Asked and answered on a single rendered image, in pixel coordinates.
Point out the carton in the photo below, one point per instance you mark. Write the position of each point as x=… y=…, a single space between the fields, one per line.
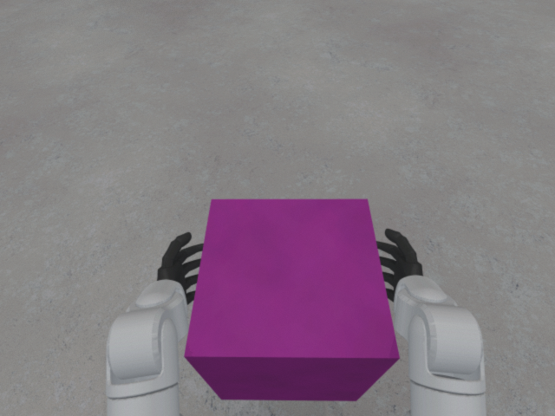
x=290 y=302

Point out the robot right hand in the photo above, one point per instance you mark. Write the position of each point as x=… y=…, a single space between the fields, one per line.
x=406 y=263

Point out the robot left forearm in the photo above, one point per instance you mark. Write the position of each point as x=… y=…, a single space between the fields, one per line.
x=142 y=357

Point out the robot left hand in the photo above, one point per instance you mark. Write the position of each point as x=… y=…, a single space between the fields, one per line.
x=172 y=267

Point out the robot right forearm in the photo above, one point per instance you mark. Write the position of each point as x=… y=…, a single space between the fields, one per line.
x=445 y=351

